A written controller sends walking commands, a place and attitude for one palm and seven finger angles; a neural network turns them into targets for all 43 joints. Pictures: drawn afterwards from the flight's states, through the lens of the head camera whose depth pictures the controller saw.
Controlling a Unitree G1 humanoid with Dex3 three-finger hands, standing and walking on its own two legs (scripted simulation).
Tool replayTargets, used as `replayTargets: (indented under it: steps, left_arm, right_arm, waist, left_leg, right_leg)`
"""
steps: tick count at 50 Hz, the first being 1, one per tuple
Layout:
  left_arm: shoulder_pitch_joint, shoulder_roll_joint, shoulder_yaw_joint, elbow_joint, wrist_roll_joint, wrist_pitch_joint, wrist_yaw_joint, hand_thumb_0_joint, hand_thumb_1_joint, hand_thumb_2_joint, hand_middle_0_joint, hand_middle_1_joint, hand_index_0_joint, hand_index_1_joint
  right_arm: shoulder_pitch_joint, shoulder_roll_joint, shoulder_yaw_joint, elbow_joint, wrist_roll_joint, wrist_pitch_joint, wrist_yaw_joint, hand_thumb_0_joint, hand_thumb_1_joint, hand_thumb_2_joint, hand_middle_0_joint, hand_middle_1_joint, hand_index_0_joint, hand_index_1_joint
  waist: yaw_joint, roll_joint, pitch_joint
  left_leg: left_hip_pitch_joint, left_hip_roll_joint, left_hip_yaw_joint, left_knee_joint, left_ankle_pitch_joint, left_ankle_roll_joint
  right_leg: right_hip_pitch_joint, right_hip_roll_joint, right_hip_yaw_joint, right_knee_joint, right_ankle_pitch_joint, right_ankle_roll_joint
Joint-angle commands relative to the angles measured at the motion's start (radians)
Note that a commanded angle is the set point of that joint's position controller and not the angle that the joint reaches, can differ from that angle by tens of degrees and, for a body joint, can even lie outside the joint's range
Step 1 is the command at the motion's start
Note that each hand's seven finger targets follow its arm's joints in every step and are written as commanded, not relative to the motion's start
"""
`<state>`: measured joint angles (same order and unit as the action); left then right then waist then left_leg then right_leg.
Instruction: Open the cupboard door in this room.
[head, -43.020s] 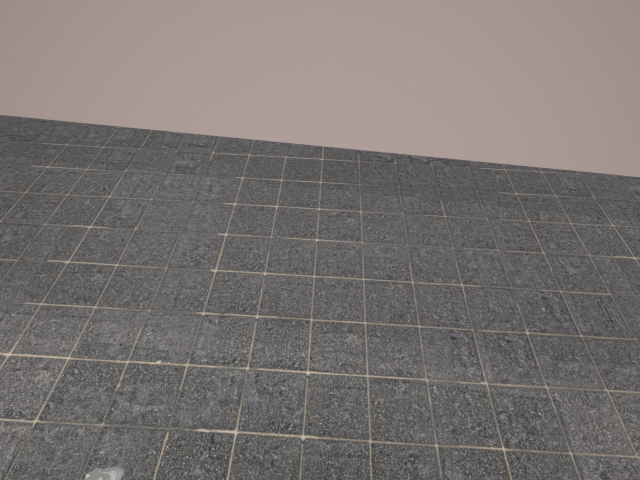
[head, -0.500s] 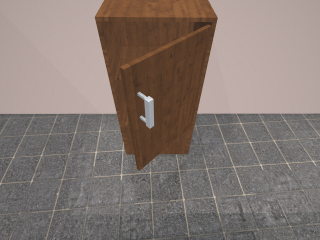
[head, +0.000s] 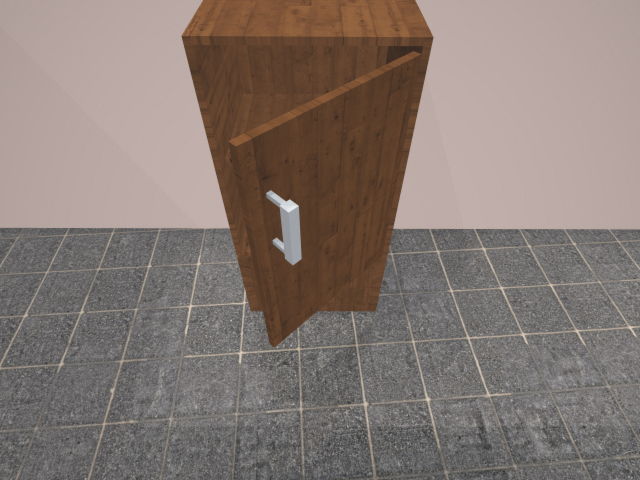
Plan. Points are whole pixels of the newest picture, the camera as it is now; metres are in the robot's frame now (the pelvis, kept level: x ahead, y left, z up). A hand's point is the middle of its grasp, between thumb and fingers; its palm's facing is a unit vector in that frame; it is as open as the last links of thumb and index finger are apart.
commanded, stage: walk to a spot facing it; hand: left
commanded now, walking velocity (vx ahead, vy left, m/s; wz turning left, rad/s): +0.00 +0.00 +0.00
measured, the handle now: (283, 228) +0.50 +0.09 +0.00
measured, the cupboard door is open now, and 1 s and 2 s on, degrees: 44 44 44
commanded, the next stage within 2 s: none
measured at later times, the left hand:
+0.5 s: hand out of the picture +0.02 +0.19 -0.19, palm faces -0.04 -0.98 -0.19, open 7.4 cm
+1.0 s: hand out of the picture +0.14 +0.13 -0.18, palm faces -0.36 -0.90 -0.23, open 7.4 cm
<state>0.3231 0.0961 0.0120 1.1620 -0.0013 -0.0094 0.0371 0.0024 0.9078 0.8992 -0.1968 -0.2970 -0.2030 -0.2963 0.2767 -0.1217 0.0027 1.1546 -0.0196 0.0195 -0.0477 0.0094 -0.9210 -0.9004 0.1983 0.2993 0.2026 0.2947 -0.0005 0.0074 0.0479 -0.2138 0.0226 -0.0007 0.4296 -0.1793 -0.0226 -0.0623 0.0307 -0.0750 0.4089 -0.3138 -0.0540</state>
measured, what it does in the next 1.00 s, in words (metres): steps on the spot, turning right: right foot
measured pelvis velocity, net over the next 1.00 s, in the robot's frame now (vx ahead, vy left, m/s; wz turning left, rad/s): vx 0.00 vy -0.02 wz -0.45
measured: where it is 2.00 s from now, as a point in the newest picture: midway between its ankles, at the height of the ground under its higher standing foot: outside the picture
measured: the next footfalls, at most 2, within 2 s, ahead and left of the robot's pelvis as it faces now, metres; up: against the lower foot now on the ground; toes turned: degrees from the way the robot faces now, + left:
right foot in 0.70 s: +0.00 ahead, -0.13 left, +0.00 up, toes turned -18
left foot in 1.04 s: +0.11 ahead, +0.07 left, +0.00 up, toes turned -26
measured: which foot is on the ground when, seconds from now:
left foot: down 0.00-0.68, up 0.70-1.00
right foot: down 0.00-0.46, up 0.48-0.68, down 0.70-1.00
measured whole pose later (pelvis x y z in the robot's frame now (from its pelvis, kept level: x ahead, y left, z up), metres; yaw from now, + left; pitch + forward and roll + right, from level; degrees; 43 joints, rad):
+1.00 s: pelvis +0.00 -0.02 -0.01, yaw -26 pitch +1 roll +0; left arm 0.21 0.21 0.08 0.93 0.02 0.05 0.00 0.00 0.90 0.90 -0.20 -0.30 -0.21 -0.30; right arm 0.10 -0.21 -0.06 0.87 0.00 0.04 -0.03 0.01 -0.91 -0.90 0.20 0.30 0.20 0.29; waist 0.02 -0.02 0.09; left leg -0.35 0.02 0.02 0.71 -0.39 -0.04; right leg -0.28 0.08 0.12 0.56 -0.28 -0.04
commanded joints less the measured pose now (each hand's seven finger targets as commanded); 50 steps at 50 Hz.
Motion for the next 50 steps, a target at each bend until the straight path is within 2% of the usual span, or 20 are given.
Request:
replayTargets:
  steps: [1, 9, 15, 19, 21, 22, 23, 24, 25, 27, 31, 33, 34, 35, 36, 39, 42, 46, 49, 50]
  left_arm:
    - [0.094, 0.094, 0.017, -0.011, 0.003, -0.005, 0.011, 0.000, 0.900, 0.900, -0.200, -0.300, -0.200, -0.300]
    - [0.088, 0.111, 0.034, -0.022, 0.007, 0.006, 0.012, 0.000, 0.900, 0.900, -0.200, -0.300, -0.200, -0.300]
    - [0.046, 0.164, 0.079, -0.071, 0.018, 0.032, 0.002, 0.000, 0.900, 0.900, -0.200, -0.300, -0.200, -0.300]
    - [0.002, 0.179, 0.093, -0.105, 0.021, 0.036, -0.004, 0.000, 0.900, 0.900, -0.200, -0.300, -0.200, -0.300]
    - [-0.020, 0.171, 0.097, -0.134, 0.018, 0.040, -0.014, 0.000, 0.900, 0.900, -0.200, -0.300, -0.200, -0.300]
    - [-0.030, 0.153, 0.097, -0.153, 0.015, 0.042, -0.018, 0.000, 0.900, 0.900, -0.200, -0.300, -0.200, -0.300]
    - [-0.062, 0.138, 0.094, -0.174, 0.014, 0.045, -0.022, 0.000, 0.900, 0.900, -0.200, -0.300, -0.200, -0.300]
    - [-0.102, 0.140, 0.096, -0.193, 0.019, 0.048, -0.026, 0.000, 0.900, 0.900, -0.200, -0.300, -0.200, -0.300]
    - [-0.112, 0.137, 0.099, -0.207, 0.022, 0.051, -0.035, 0.000, 0.900, 0.900, -0.200, -0.300, -0.200, -0.300]
    - [-0.105, 0.120, 0.098, -0.223, 0.023, 0.054, -0.051, 0.000, 0.900, 0.900, -0.200, -0.300, -0.200, -0.300]
    - [-0.067, 0.140, 0.097, -0.235, 0.023, 0.050, -0.059, 0.000, 0.900, 0.900, -0.200, -0.300, -0.200, -0.300]
    - [0.002, 0.197, 0.110, -0.223, 0.026, 0.041, -0.055, 0.000, 0.900, 0.900, -0.200, -0.300, -0.200, -0.300]
    - [0.007, 0.315, 0.128, -0.230, 0.037, 0.025, -0.041, 0.000, 0.900, 0.900, -0.200, -0.300, -0.200, -0.300]
    - [0.034, 0.377, 0.135, -0.231, 0.026, 0.029, -0.032, 0.000, 0.900, 0.900, -0.200, -0.300, -0.200, -0.300]
    - [0.007, 0.350, 0.132, -0.241, 0.027, 0.029, -0.022, 0.000, 0.900, 0.900, -0.200, -0.300, -0.200, -0.300]
    - [-0.101, 0.290, 0.119, -0.274, 0.030, 0.027, -0.007, 0.000, 0.900, 0.900, -0.200, -0.300, -0.200, -0.300]
    - [-0.095, 0.308, 0.118, -0.285, 0.030, 0.027, -0.009, 0.000, 0.900, 0.900, -0.200, -0.300, -0.200, -0.300]
    - [-0.098, 0.316, 0.122, -0.292, 0.031, 0.032, -0.015, 0.000, 0.900, 0.900, -0.200, -0.300, -0.200, -0.300]
    - [-0.148, 0.296, 0.117, -0.309, 0.023, 0.037, -0.020, 0.000, 0.900, 0.900, -0.200, -0.300, -0.200, -0.300]
    - [-0.152, 0.259, 0.110, -0.325, 0.015, 0.040, -0.024, 0.000, 0.900, 0.900, -0.200, -0.300, -0.200, -0.300]
  right_arm:
    - [0.069, -0.063, -0.010, -0.018, 0.000, -0.014, -0.005, 0.000, -0.900, -0.900, 0.200, 0.300, 0.200, 0.300]
    - [0.060, -0.077, -0.024, -0.023, -0.001, -0.002, -0.012, 0.000, -0.900, -0.900, 0.200, 0.300, 0.200, 0.300]
    - [0.017, -0.092, -0.058, -0.086, -0.002, 0.015, -0.016, 0.000, -0.900, -0.900, 0.200, 0.300, 0.200, 0.300]
    - [0.018, -0.101, -0.069, -0.120, -0.001, 0.011, -0.016, 0.000, -0.900, -0.900, 0.200, 0.300, 0.200, 0.300]
    - [0.055, -0.140, -0.075, -0.118, -0.005, 0.000, -0.021, 0.000, -0.900, -0.900, 0.200, 0.300, 0.200, 0.300]
    - [0.083, -0.183, -0.083, -0.121, -0.010, -0.004, -0.026, 0.000, -0.900, -0.900, 0.200, 0.300, 0.200, 0.300]
    - [0.114, -0.210, -0.091, -0.124, -0.013, -0.009, -0.028, 0.000, -0.900, -0.900, 0.200, 0.300, 0.200, 0.300]
    - [0.128, -0.211, -0.089, -0.133, -0.014, -0.013, -0.029, 0.000, -0.900, -0.900, 0.200, 0.300, 0.200, 0.300]
    - [0.092, -0.224, -0.088, -0.153, -0.019, -0.013, -0.026, 0.000, -0.900, -0.900, 0.200, 0.300, 0.200, 0.300]
    - [-0.012, -0.234, -0.088, -0.198, -0.024, -0.015, -0.018, 0.000, -0.900, -0.900, 0.200, 0.300, 0.200, 0.300]
    - [-0.054, -0.255, -0.099, -0.229, -0.023, -0.008, -0.006, 0.000, -0.900, -0.900, 0.200, 0.300, 0.200, 0.300]
    - [-0.072, -0.245, -0.104, -0.251, -0.011, 0.000, 0.002, 0.000, -0.900, -0.900, 0.200, 0.300, 0.200, 0.300]
    - [-0.056, -0.172, -0.095, -0.283, -0.001, 0.008, 0.012, 0.000, -0.900, -0.900, 0.200, 0.300, 0.200, 0.300]
    - [-0.134, -0.167, -0.091, -0.319, 0.000, 0.013, 0.018, 0.000, -0.900, -0.900, 0.200, 0.300, 0.200, 0.300]
    - [-0.178, -0.172, -0.094, -0.326, 0.000, 0.015, 0.014, 0.000, -0.900, -0.900, 0.200, 0.300, 0.200, 0.300]
    - [-0.149, -0.168, -0.089, -0.311, 0.002, 0.011, 0.014, 0.000, -0.900, -0.900, 0.200, 0.300, 0.200, 0.300]
    - [-0.148, -0.148, -0.080, -0.314, 0.008, 0.014, 0.014, 0.000, -0.900, -0.900, 0.200, 0.300, 0.200, 0.300]
    - [-0.144, -0.150, -0.080, -0.334, 0.014, 0.006, 0.010, 0.000, -0.900, -0.900, 0.200, 0.300, 0.200, 0.300]
    - [-0.047, -0.162, -0.079, -0.318, 0.016, -0.007, 0.003, 0.000, -0.900, -0.900, 0.200, 0.300, 0.200, 0.300]
    - [-0.001, -0.208, -0.083, -0.310, 0.010, -0.020, -0.001, 0.000, -0.900, -0.900, 0.200, 0.300, 0.200, 0.300]
  waist:
    - [0.003, -0.014, 0.062]
    - [0.004, -0.010, 0.065]
    - [0.003, -0.097, 0.064]
    - [-0.014, -0.046, 0.050]
    - [-0.022, 0.094, 0.021]
    - [-0.028, 0.201, 0.003]
    - [-0.040, 0.291, -0.006]
    - [-0.046, 0.222, -0.005]
    - [-0.029, 0.159, 0.001]
    - [0.010, 0.139, 0.000]
    - [0.028, 0.154, -0.041]
    - [0.070, 0.026, -0.061]
    - [0.072, -0.279, -0.064]
    - [0.113, -0.315, -0.045]
    - [0.095, -0.249, -0.014]
    - [0.032, -0.185, -0.074]
    - [0.031, -0.120, -0.095]
    - [0.025, -0.135, -0.070]
    - [-0.032, -0.103, -0.087]
    - [-0.049, 0.020, -0.109]
  left_leg:
    - [0.039, 0.063, -0.044, -0.036, 0.162, 0.053]
    - [0.043, 0.074, -0.007, 0.014, 0.144, 0.046]
    - [-0.053, 0.059, 0.084, 0.165, -0.032, 0.016]
    - [-0.016, 0.071, 0.079, 0.155, -0.039, 0.012]
    - [0.097, 0.168, 0.006, 0.046, 0.166, 0.050]
    - [0.144, 0.269, -0.101, -0.015, 0.241, 0.109]
    - [0.152, 0.384, -0.190, -0.101, 0.296, 0.188]
    - [0.115, 0.436, -0.221, -0.133, 0.248, 0.232]
    - [0.066, 0.437, -0.193, -0.155, 0.153, 0.233]
    - [0.019, 0.385, -0.076, -0.147, 0.091, 0.186]
    - [-0.016, 0.332, 0.070, -0.025, 0.098, 0.122]
    - [-0.104, 0.253, 0.155, 0.167, -0.016, 0.047]
    - [-0.295, 0.105, 0.233, 0.413, -0.301, -0.024]
    - [-0.358, 0.049, 0.131, 0.617, -0.475, -0.026]
    - [-0.400, 0.058, 0.031, 0.708, -0.412, -0.014]
    - [-0.359, 0.067, -0.002, 0.697, -0.301, -0.027]
    - [-0.275, 0.031, 0.023, 0.551, -0.287, -0.029]
    - [-0.208, 0.001, 0.017, 0.372, -0.264, -0.019]
    - [-0.001, 0.000, 0.004, 0.095, -0.109, -0.010]
    - [0.140, 0.098, -0.090, -0.057, -0.061, 0.026]
  right_leg:
    - [-0.106, -0.132, 0.090, -0.107, 0.227, 0.010]
    - [-0.124, -0.134, 0.122, -0.090, 0.303, 0.006]
    - [-0.138, -0.189, 0.247, -0.053, 0.398, -0.057]
    - [-0.194, -0.181, 0.284, 0.002, 0.434, -0.077]
    - [-0.270, -0.078, 0.198, 0.105, 0.357, -0.022]
    - [-0.340, -0.014, 0.130, 0.223, 0.185, 0.009]
    - [-0.403, 0.014, 0.067, 0.426, -0.157, 0.028]
    - [-0.421, -0.016, 0.089, 0.588, -0.284, 0.032]
    - [-0.427, -0.042, 0.101, 0.648, -0.288, 0.034]
    - [-0.400, -0.074, 0.089, 0.592, -0.216, 0.041]
    - [-0.244, -0.052, 0.009, 0.324, -0.109, 0.046]
    - [-0.092, -0.054, 0.021, 0.080, 0.123, 0.039]
    - [0.003, -0.275, 0.363, -0.087, 0.258, -0.044]
    - [-0.060, -0.397, 0.515, -0.098, 0.405, -0.141]
    - [-0.076, -0.347, 0.513, -0.067, 0.433, -0.168]
    - [-0.047, -0.272, 0.416, 0.014, 0.552, -0.159]
    - [-0.053, -0.248, 0.403, 0.014, 0.574, -0.157]
    - [-0.084, -0.228, 0.454, 0.013, 0.558, -0.151]
    - [-0.205, -0.170, 0.448, 0.070, 0.460, -0.085]
    - [-0.332, -0.089, 0.376, 0.148, 0.306, -0.032]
